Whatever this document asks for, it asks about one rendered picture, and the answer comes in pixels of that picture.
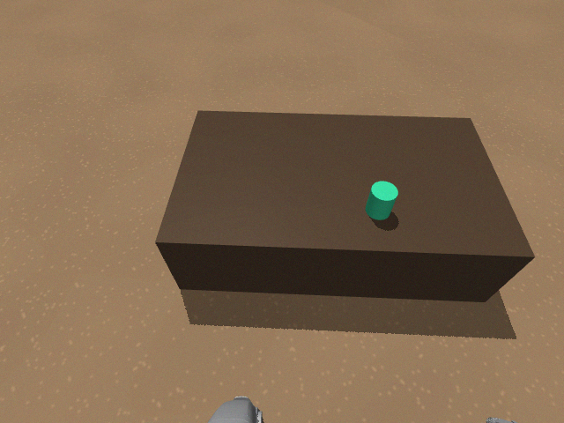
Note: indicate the can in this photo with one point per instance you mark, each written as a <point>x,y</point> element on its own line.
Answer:
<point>381,199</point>

